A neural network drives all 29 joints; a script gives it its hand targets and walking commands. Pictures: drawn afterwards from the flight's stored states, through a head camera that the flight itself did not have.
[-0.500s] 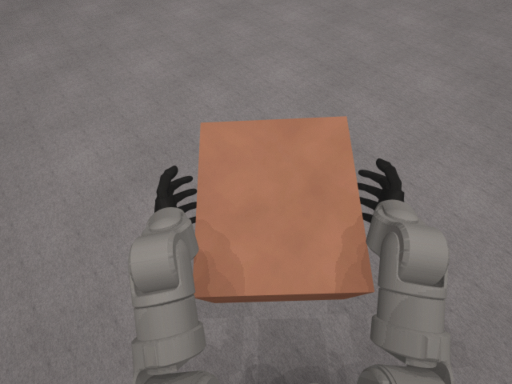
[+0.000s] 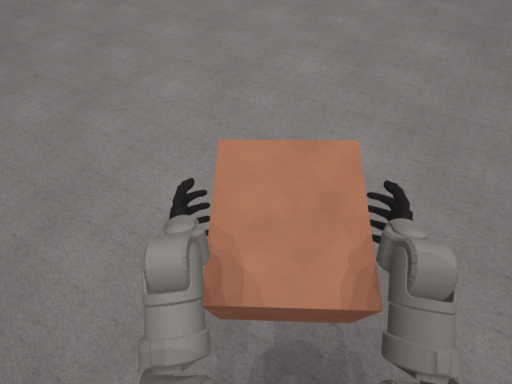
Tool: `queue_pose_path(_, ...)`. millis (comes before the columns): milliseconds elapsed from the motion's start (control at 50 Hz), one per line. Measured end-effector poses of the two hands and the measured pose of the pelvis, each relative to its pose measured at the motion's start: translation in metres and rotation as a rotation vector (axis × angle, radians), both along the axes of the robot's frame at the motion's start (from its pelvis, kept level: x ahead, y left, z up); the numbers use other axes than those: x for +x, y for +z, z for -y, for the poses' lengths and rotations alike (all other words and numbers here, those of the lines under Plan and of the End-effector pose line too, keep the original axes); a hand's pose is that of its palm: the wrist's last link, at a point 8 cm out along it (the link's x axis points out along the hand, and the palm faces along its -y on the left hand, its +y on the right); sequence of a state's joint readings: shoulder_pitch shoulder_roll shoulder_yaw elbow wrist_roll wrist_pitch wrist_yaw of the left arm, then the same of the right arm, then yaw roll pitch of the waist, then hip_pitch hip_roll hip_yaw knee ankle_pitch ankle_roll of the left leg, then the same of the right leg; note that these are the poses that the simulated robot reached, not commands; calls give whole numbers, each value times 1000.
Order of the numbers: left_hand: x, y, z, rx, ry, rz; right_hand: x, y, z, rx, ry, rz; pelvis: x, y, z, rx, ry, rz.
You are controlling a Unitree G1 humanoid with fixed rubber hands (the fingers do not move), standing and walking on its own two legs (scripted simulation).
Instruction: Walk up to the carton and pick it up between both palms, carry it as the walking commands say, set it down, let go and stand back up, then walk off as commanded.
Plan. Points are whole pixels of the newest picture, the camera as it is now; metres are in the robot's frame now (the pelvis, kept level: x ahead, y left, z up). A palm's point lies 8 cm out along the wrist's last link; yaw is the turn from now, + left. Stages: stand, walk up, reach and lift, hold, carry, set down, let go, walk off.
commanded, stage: carry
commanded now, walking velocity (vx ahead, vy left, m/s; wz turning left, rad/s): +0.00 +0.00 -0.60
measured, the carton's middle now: (285, 233) +0.36 -0.03 +0.02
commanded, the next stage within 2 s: none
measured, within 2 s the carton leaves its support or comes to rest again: neither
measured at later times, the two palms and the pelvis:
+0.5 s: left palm (196, 258) +0.26 +0.10 +0.13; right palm (464, 300) +0.19 -0.20 +0.14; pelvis -0.08 +0.02 +0.02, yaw -16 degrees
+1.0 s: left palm (353, 330) +0.17 -0.08 +0.11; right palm out of the picture -0.01 -0.32 +0.11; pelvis -0.17 -0.02 +0.00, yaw -31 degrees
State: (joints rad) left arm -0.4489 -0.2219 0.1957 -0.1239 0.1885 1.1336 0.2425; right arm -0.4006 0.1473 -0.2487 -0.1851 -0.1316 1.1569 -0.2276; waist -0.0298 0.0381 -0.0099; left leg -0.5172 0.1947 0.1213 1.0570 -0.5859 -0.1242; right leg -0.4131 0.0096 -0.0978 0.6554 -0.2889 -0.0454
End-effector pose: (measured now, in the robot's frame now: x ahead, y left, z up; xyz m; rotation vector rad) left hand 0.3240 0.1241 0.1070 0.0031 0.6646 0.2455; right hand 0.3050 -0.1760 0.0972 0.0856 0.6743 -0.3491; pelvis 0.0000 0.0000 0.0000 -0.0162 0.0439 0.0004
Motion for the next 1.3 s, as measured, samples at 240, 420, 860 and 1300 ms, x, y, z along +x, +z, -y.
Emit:
queue_pose_path(240,-26,12,31,-36,-77,60,-53,20,28,6,-112,67,-43,6,4,38,-116,-15)
queue_pose_path(420,-56,17,15,-81,-114,57,-93,38,10,-57,-142,61,-73,11,-15,15,-219,4)
queue_pose_path(860,-129,-6,209,12,-555,-3,-285,-8,154,19,-545,-4,-147,0,25,6,-521,11)
queue_pose_path(1300,-178,36,145,-68,-467,59,-311,49,105,-48,-482,61,-188,10,-1,20,-559,45)
